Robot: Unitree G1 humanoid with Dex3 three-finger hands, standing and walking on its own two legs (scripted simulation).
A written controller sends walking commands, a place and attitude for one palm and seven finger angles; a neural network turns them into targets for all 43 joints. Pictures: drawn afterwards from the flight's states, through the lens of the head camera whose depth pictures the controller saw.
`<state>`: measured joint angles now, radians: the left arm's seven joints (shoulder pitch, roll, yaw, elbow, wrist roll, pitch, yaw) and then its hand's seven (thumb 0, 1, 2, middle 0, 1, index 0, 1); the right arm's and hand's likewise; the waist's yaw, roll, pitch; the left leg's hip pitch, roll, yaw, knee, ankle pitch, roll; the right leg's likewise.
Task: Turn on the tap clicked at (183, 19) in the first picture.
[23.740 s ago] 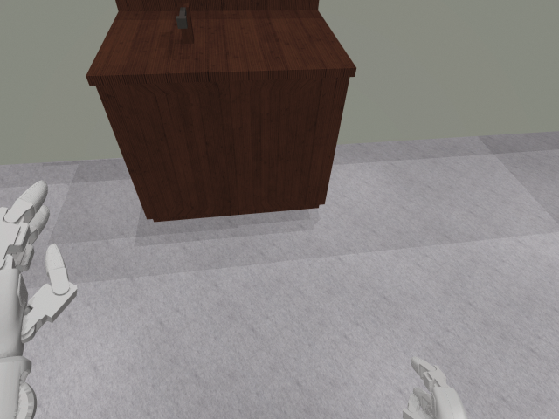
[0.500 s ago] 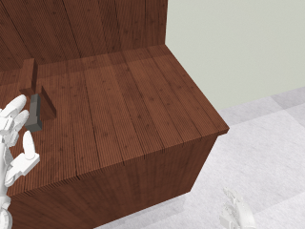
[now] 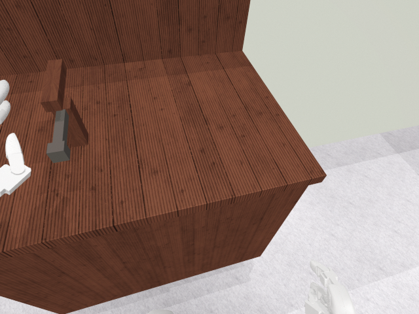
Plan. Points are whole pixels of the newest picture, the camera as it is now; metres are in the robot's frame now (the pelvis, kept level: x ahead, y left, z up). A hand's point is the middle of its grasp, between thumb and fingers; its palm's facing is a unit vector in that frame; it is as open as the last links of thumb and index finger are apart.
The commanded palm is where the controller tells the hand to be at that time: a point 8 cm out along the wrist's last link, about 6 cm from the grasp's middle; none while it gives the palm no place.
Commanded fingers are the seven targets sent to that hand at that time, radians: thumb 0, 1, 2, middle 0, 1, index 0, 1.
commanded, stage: come to a stop and stand still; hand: left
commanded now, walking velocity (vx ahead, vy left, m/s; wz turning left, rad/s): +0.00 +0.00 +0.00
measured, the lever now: (58, 151) +0.33 +0.33 +0.10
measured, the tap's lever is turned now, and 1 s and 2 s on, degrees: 0 0 0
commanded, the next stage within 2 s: look again from close up in 0.78 s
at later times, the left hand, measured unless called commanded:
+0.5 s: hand (8, 196) +0.21 +0.30 +0.17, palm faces +0.40 -0.86 -0.32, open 7.4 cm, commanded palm +0.15 +0.34 +0.18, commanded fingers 0.00 0.90 0.90 -0.20 -0.30 -0.20 -0.30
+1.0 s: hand (5, 188) +0.22 +0.32 +0.16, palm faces +0.37 -0.86 -0.35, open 7.4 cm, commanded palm +0.16 +0.35 +0.18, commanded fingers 0.00 0.90 0.90 -0.20 -0.30 -0.20 -0.30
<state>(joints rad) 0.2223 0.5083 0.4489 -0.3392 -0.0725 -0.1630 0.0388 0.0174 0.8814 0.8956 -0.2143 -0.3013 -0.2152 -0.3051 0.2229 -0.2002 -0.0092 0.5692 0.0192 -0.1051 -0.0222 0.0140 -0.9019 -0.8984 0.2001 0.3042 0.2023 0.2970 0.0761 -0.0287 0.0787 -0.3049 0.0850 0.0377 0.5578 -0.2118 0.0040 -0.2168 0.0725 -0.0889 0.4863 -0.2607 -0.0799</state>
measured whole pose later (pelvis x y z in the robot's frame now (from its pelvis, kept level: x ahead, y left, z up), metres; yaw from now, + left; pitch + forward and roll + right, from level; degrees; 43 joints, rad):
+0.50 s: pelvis -0.02 +0.06 +0.01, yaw -1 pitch -2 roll -1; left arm 0.37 0.32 0.33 -0.42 -0.02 -0.21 0.11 0.02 0.89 0.90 -0.20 -0.30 -0.21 -0.30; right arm 0.24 -0.17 0.04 0.60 0.01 -0.15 -0.02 0.02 -0.90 -0.90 0.20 0.30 0.20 0.30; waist 0.03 -0.02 0.03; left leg -0.25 -0.02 0.01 0.47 -0.20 0.05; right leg -0.20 0.01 -0.05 0.42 -0.20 0.00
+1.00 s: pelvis +0.00 +0.08 +0.01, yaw -1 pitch -1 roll -2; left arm 0.41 0.36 0.33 -0.46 -0.03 -0.20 0.11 0.02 0.89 0.90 -0.21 -0.30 -0.21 -0.30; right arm 0.19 -0.19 0.03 0.57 0.01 -0.11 -0.03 0.01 -0.90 -0.90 0.20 0.30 0.20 0.30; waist 0.03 -0.03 0.05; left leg -0.22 -0.04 0.02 0.44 -0.21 0.07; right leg -0.16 -0.01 -0.05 0.37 -0.19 0.02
